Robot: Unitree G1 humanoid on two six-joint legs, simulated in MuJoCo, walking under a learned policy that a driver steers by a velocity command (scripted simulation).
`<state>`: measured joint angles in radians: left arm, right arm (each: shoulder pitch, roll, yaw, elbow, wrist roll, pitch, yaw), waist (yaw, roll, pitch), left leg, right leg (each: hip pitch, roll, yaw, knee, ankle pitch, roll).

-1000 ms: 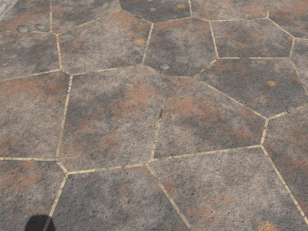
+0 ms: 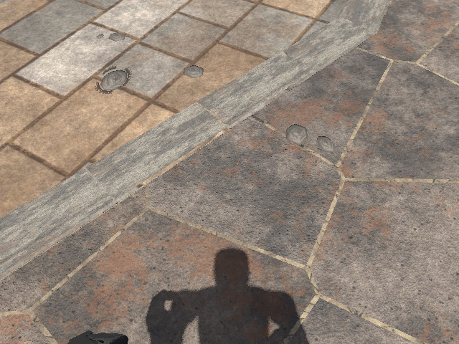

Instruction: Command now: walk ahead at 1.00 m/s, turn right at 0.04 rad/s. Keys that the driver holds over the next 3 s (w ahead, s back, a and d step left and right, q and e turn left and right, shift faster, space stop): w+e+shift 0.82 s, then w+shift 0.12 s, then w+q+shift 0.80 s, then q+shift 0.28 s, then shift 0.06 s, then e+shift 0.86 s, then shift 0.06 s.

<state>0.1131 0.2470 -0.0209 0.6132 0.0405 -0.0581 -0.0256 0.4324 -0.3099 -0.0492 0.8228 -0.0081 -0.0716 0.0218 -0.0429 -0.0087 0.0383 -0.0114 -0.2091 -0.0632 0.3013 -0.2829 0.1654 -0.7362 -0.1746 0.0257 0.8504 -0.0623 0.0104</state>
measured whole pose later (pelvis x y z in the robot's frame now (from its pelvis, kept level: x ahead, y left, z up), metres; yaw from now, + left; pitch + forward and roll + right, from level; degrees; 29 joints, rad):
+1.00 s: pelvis +0.92 -0.29 -0.02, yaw -44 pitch +2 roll +1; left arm -0.10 0.31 0.00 0.58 0.05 -0.02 -0.09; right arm 0.56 -0.30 -0.03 0.93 -0.03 -0.10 0.00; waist -0.10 -0.01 0.03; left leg 0.27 0.03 0.25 0.19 -0.43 -0.05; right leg -0.69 0.02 -0.09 0.72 -0.10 -0.16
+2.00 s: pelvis +1.69 -0.81 -0.01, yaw +2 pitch +1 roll -2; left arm 0.05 0.26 0.01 0.62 0.02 -0.07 0.03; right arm 0.31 -0.35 -0.08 0.72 0.04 0.01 -0.02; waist -0.06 0.02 0.10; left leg -0.40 -0.07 -0.12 1.38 -0.49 -0.04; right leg -0.45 -0.03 -0.05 0.58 -0.14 0.03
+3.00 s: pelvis +1.86 -0.85 +0.01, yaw -29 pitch +4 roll +3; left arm 0.16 0.33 0.10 0.60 -0.02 0.05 0.05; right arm 0.04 -0.29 -0.10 0.73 0.00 -0.01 -0.03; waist 0.01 0.00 0.03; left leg -0.51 -0.07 -0.15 0.76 -0.29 -0.08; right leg -0.34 0.12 0.23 0.52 -0.21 -0.06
